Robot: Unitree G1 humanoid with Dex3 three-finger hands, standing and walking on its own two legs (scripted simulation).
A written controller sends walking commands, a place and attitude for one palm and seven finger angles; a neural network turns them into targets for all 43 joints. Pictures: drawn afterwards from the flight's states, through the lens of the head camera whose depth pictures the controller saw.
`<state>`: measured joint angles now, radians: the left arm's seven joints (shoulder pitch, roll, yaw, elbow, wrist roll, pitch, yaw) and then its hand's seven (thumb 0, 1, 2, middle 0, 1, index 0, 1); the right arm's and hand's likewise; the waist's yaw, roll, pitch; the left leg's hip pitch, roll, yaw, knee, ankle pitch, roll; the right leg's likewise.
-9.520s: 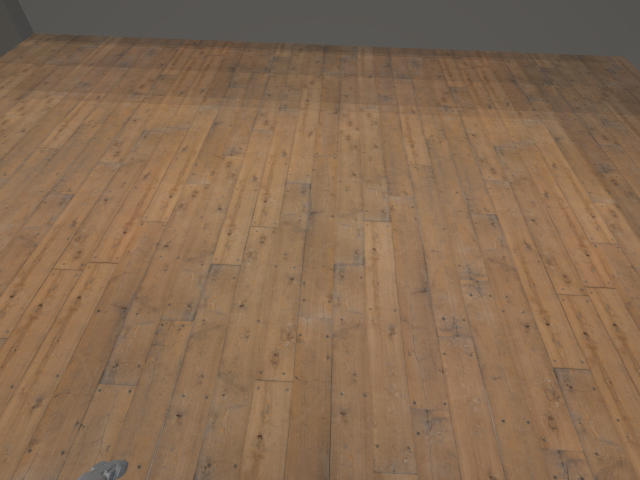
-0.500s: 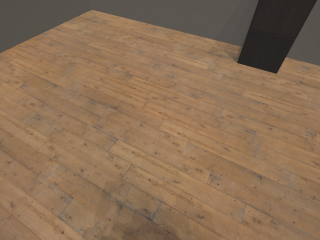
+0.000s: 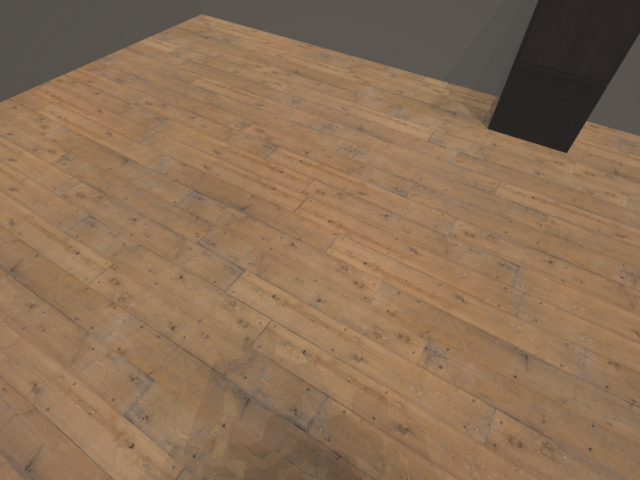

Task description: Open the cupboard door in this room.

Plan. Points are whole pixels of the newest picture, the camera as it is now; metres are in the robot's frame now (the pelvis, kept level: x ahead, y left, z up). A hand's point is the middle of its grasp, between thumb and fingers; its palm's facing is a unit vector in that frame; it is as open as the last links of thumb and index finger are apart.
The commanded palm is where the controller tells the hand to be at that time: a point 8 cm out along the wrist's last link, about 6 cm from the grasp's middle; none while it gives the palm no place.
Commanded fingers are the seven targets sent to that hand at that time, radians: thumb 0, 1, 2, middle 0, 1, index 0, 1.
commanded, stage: stand and wait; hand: left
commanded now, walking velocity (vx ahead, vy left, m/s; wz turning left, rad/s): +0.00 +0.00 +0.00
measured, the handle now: out of the picture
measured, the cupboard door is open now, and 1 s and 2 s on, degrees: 0 0 0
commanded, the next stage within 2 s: turn or walk to find it in 0.40 s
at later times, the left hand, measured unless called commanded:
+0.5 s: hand out of the picture +0.07 +0.24 -0.16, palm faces +0.03 -0.95 -0.32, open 7.3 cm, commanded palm none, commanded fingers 0.00 0.90 0.90 -0.20 -0.30 -0.20 -0.30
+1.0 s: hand out of the picture +0.04 +0.20 -0.17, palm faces +0.08 -0.96 -0.26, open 7.3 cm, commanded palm none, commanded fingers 0.00 0.90 0.90 -0.20 -0.30 -0.20 -0.30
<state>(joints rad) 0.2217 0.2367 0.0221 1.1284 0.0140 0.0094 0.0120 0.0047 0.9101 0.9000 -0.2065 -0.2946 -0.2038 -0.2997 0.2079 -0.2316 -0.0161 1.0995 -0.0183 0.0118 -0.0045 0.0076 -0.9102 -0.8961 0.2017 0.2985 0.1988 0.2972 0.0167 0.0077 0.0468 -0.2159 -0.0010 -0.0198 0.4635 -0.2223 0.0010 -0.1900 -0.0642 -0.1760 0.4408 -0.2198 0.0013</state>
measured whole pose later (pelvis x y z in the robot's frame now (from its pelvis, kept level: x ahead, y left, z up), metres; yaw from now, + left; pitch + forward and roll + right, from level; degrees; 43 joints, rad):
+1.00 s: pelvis +0.02 -0.01 +0.00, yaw +5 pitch -1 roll +0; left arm 0.18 0.23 0.00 1.11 0.01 0.00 0.00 0.00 0.91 0.90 -0.21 -0.29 -0.20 -0.30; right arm 0.16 -0.23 -0.01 1.10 -0.01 0.00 -0.01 0.01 -0.91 -0.90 0.20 0.30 0.20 0.30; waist 0.01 0.02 0.05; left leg -0.20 -0.02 -0.05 0.45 -0.23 0.00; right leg -0.14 -0.02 -0.04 0.46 -0.29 0.00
